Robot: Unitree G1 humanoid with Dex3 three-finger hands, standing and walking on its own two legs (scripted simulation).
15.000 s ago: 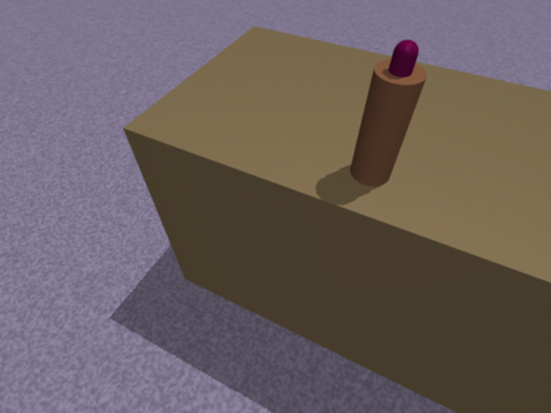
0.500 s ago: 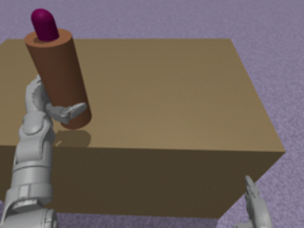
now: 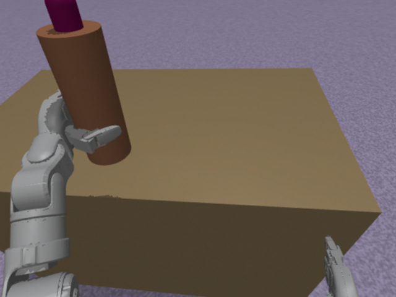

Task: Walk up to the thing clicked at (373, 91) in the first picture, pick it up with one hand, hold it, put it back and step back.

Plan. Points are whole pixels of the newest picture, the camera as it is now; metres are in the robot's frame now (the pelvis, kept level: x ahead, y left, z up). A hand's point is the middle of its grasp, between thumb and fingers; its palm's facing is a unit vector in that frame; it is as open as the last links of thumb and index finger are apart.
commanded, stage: lift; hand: left
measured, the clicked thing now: (89, 87) +0.38 +0.17 +0.28
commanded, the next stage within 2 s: hold in 0.64 s
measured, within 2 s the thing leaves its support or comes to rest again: neither
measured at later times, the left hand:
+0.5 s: hand (76, 107) +0.34 +0.18 +0.27, palm faces +0.16 -0.99 -0.04, open 11.6 cm
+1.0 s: hand (76, 110) +0.32 +0.17 +0.28, palm faces +0.16 -0.98 -0.07, open 11.6 cm
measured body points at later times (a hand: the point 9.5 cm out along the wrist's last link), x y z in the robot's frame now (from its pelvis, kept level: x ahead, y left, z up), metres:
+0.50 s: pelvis +0.00 +0.00 +0.00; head -0.04 -0.03 +0.45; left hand +0.33 +0.24 +0.27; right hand +0.18 -0.24 -0.06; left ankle +0.01 +0.14 -0.72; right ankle +0.03 -0.15 -0.72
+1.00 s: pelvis -0.01 +0.00 +0.00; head -0.05 -0.04 +0.45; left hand +0.31 +0.22 +0.28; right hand +0.17 -0.24 -0.06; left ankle +0.01 +0.14 -0.72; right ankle +0.03 -0.15 -0.72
